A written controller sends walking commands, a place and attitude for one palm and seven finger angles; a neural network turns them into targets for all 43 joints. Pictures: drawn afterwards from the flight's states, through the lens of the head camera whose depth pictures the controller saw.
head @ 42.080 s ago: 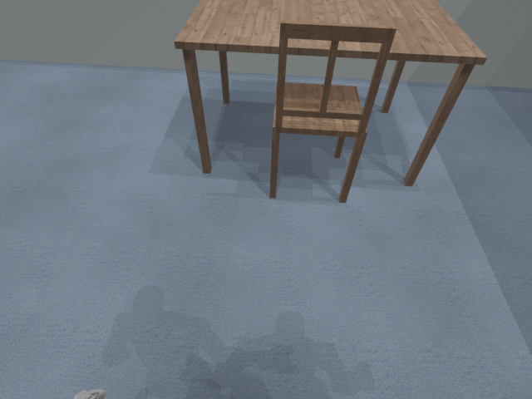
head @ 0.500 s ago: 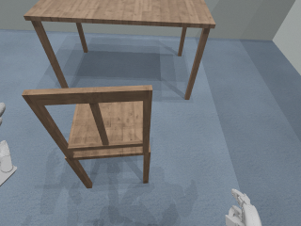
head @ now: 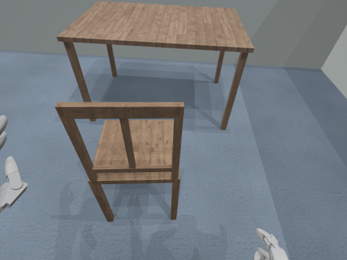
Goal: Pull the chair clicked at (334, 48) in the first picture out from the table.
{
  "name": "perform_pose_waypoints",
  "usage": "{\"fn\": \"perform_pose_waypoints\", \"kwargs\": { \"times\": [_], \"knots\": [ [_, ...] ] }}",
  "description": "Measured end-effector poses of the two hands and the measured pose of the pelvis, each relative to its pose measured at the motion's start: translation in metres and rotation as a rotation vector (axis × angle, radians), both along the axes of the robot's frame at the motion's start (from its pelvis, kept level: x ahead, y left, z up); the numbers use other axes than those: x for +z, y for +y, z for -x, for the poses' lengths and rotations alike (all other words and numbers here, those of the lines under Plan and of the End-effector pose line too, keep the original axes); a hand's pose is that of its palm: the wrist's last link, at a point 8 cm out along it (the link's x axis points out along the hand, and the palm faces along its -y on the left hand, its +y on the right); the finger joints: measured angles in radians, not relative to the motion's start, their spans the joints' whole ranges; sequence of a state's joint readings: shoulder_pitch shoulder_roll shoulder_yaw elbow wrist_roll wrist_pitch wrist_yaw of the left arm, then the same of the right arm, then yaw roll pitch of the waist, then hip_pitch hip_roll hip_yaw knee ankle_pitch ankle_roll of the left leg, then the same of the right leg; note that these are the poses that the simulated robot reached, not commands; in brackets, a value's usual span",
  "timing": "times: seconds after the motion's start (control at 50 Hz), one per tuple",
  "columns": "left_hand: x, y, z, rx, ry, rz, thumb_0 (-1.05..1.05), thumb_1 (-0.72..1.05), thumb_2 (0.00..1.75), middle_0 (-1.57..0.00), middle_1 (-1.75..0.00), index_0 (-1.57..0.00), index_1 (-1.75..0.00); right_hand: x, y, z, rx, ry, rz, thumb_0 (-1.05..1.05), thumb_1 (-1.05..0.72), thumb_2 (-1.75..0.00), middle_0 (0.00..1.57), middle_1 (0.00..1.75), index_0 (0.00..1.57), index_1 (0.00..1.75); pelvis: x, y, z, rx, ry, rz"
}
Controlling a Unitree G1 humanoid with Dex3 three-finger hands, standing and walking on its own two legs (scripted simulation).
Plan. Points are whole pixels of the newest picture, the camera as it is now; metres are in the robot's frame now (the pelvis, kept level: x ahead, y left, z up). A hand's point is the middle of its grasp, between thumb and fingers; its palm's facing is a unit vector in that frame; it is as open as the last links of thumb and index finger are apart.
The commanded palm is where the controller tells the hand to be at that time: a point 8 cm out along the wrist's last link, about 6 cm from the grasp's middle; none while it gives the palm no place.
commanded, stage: stop stepping back and stand still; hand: left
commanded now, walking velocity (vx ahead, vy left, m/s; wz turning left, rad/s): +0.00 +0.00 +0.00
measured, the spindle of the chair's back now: (128, 144) +0.52 +0.19 -0.10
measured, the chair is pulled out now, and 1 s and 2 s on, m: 0.65 0.65 0.65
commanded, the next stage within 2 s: let the arm hang, fingers relaxed in 0.06 s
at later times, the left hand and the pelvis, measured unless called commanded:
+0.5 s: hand out of the picture +0.09 +0.17 -0.17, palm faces +0.11 -0.98 -0.16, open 6.7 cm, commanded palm none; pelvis +0.03 -0.01 +0.00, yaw +2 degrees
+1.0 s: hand out of the picture +0.01 +0.14 -0.17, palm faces +0.08 -0.98 -0.17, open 7.4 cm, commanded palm none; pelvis +0.03 -0.01 +0.00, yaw +2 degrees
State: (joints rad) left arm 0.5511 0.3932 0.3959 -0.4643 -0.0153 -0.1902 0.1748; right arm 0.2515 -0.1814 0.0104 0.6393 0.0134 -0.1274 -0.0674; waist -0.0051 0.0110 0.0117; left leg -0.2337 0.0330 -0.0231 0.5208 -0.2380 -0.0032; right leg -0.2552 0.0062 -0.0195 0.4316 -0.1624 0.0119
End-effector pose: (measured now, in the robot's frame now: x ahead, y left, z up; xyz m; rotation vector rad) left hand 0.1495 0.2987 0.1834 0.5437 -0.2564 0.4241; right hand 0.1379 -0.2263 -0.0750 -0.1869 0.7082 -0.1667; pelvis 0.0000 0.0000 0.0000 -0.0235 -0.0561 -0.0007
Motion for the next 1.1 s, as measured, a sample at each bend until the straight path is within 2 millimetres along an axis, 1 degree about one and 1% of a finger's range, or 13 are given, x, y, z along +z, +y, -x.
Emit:
{"fn": "perform_pose_waypoints", "kwargs": {
  "times": [0.16, 0.18, 0.22, 0.28, 0.32, 0.36, 0.4, 0.42, 0.48, 0.54, 0.68, 0.84, 1.1],
  "knots": [
    [-0.005, 0.006, -0.006, 0.032, 0.029, 0.011, 0.01, 0.89, 0.9, -0.21, -0.31, -0.21, -0.3, 0.0, -0.008, -0.005, -0.006, 0.024, 0.023, 0.02, -0.9, -0.9, 0.21, 0.3, 0.21, 0.3, 0.002, 0.001, -0.008, 0.005, 0.01, -0.006],
    [-0.013, 0.007, -0.011, 0.025, 0.057, 0.007, 0.01, 0.89, 0.9, -0.21, -0.31, -0.21, -0.3, -0.003, -0.009, -0.007, 0.014, 0.03, 0.022, 0.01, -0.9, -0.9, 0.21, 0.3, 0.21, 0.3, 0.001, 0.002, -0.009, 0.013, 0.021, -0.004],
    [-0.057, 0.012, -0.026, 0.026, 0.224, 0.078, 0.0, 0.9, 0.9, -0.21, -0.3, -0.2, -0.3, -0.018, -0.012, -0.009, 0.051, 0.088, 0.013, 0.01, -0.9, -0.9, 0.21, 0.3, 0.21, 0.3, -0.003, 0.004, -0.01, 0.027, 0.039, -0.01],
    [-0.157, 0.005, -0.033, 0.076, 0.596, 0.286, 0.0, 0.9, 0.9, -0.2, -0.3, -0.19, -0.3, -0.04, -0.012, -0.003, 0.06, 0.204, -0.008, 0.01, -0.91, -0.9, 0.2, 0.3, 0.2, 0.3, -0.006, 0.006, -0.013, 0.038, 0.051, -0.015],
    [-0.222, -0.016, -0.019, 0.086, 0.848, 0.408, 0.0, 0.91, 0.9, -0.2, -0.3, -0.19, -0.3, -0.048, -0.008, 0.008, 0.051, 0.271, -0.022, 0.01, -0.91, -0.9, 0.2, 0.3, 0.2, 0.3, -0.007, 0.005, -0.016, 0.037, 0.049, -0.022],
    [-0.273, -0.045, 0.005, 0.069, 1.072, 0.509, 0.0, 0.91, 0.9, -0.19, -0.3, -0.19, -0.3, -0.051, -0.005, 0.023, 0.035, 0.334, -0.03, 0.01, -0.91, -0.9, 0.2, 0.3, 0.2, 0.3, -0.007, 0.004, -0.019, 0.032, 0.044, -0.027],
    [-0.308, -0.077, 0.036, 0.042, 1.258, 0.596, 0.01, 0.91, 0.9, -0.2, -0.3, -0.19, -0.3, -0.052, -0.002, 0.042, 0.014, 0.401, -0.033, 0.01, -0.91, -0.9, 0.2, 0.3, 0.2, 0.3, -0.006, 0.002, -0.023, 0.026, 0.039, -0.027],
    [-0.318, -0.088, 0.05, 0.056, 1.305, 0.648, 0.0, 0.93, 0.9, -0.2, -0.3, -0.19, -0.3, -0.053, -0.001, 0.052, 0.003, 0.438, -0.032, 0.01, -0.91, -0.9, 0.2, 0.3, 0.2, 0.3, -0.005, 0.0, -0.024, 0.026, 0.038, -0.024],
    [-0.326, -0.083, 0.067, 0.136, 1.315, 0.69, -0.06, 1.03, 0.9, -0.21, -0.3, -0.2, -0.3, -0.053, -0.006, 0.081, -0.027, 0.554, -0.009, 0.01, -0.93, -0.9, 0.21, 0.3, 0.21, 0.3, -0.002, -0.004, -0.027, 0.036, 0.036, -0.016],
    [-0.328, -0.077, 0.087, 0.163, 1.39, 0.672, -0.06, 1.03, 0.9, -0.21, -0.3, -0.2, -0.3, -0.054, -0.009, 0.105, -0.053, 0.639, -0.008, 0.01, -0.94, -0.9, 0.2, 0.3, 0.21, 0.3, 0.0, -0.006, -0.03, 0.038, 0.031, -0.011],
    [-0.324, -0.069, 0.129, 0.246, 1.528, 0.646, -0.02, 0.96, 0.9, -0.2, -0.3, -0.2, -0.3, -0.063, -0.002, 0.137, -0.078, 0.731, -0.06, 0.01, -0.92, -0.9, 0.2, 0.3, 0.2, 0.3, 0.001, -0.007, -0.033, 0.036, 0.022, -0.014],
    [-0.322, -0.083, 0.149, 0.271, 1.569, 0.665, 0.0, 0.92, 0.9, -0.2, -0.3, -0.19, -0.3, -0.072, 0.015, 0.145, -0.064, 0.75, -0.123, 0.01, -0.91, -0.9, 0.2, 0.3, 0.2, 0.3, 0.001, -0.009, -0.032, 0.033, 0.019, -0.02],
    [-0.329, -0.112, 0.144, 0.225, 1.562, 0.717, 0.01, 0.92, 0.9, -0.2, -0.3, -0.2, -0.3, -0.073, 0.022, 0.139, -0.07, 0.722, -0.142, 0.0, -0.91, -0.9, 0.2, 0.3, 0.2, 0.3, 0.001, -0.013, -0.031, 0.028, 0.022, -0.024]
  ]
}}
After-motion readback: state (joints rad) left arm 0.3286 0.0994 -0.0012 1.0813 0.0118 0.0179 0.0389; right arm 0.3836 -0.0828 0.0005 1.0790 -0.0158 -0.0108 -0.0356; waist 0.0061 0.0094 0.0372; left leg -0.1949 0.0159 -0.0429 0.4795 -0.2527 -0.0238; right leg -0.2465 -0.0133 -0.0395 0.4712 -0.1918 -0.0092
